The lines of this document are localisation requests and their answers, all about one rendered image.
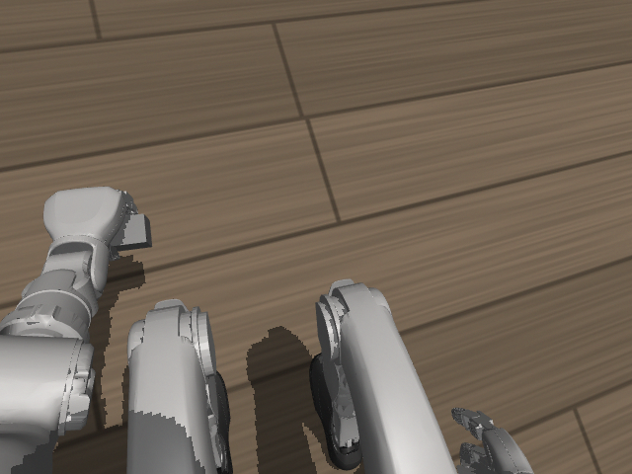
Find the right robot hand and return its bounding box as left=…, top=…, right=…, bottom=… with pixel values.
left=451, top=408, right=534, bottom=474

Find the right robot foot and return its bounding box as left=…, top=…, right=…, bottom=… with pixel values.
left=309, top=353, right=362, bottom=470

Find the small box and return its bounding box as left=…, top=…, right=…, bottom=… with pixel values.
left=110, top=213, right=152, bottom=251

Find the left robot arm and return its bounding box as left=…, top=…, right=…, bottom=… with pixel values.
left=0, top=235, right=110, bottom=474

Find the left robot foot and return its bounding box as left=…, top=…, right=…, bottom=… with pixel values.
left=214, top=370, right=233, bottom=474

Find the left robot hand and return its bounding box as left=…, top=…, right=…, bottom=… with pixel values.
left=43, top=187, right=138, bottom=261

